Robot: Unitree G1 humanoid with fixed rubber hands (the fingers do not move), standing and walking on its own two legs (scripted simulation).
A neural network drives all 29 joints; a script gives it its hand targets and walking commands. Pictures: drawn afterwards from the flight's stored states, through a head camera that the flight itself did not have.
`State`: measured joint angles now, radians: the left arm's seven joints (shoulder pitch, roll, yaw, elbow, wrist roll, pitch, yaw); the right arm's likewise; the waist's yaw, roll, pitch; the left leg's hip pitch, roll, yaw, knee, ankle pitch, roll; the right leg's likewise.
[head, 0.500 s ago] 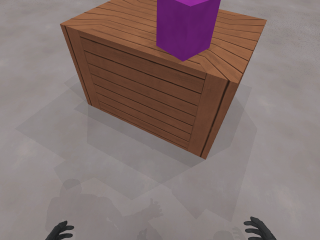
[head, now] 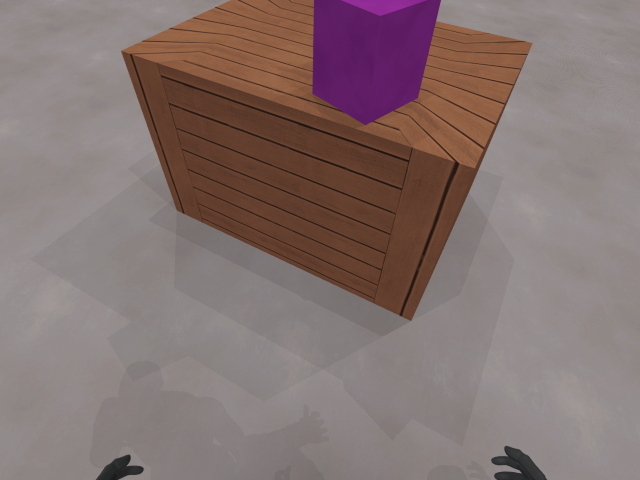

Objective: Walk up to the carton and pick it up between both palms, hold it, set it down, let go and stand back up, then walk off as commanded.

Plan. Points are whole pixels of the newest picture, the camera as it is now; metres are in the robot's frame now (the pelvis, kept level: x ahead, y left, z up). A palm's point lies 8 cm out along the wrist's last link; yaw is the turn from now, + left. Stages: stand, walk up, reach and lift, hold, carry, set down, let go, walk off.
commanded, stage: stand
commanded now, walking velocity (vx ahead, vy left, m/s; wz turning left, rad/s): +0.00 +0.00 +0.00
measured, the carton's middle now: (371, 49) +1.05 -0.14 +0.06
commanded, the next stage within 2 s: none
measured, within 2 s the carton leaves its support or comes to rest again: neither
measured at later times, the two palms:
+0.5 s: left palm out of the picture +0.08 +0.28 -0.10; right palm out of the picture +0.08 -0.28 -0.10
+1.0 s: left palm out of the picture +0.06 +0.28 -0.10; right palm out of the picture +0.06 -0.29 -0.10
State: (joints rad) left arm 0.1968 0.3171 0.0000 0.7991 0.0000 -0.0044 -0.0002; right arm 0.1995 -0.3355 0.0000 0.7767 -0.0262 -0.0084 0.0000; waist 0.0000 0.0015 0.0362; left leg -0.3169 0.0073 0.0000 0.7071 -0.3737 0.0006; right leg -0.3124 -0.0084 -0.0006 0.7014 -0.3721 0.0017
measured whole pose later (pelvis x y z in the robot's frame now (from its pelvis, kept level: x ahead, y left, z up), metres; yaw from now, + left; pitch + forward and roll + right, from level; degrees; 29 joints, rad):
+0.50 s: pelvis -0.02 +0.00 +0.00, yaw +0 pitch -2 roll +0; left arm 0.20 0.33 0.00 0.87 0.00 0.00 0.00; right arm 0.20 -0.34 0.00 0.84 -0.02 -0.01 0.00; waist 0.00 0.00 0.04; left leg -0.32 0.01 0.00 0.69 -0.34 0.00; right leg -0.31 -0.01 0.00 0.69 -0.34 0.00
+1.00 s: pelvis -0.02 +0.00 +0.01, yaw +0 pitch -1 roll +0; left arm 0.20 0.33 0.00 0.90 0.00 -0.01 -0.01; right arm 0.20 -0.34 0.00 0.89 -0.02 -0.01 0.00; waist 0.00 0.00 0.03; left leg -0.32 0.01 0.00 0.64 -0.30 0.00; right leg -0.31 -0.01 0.00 0.64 -0.30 0.00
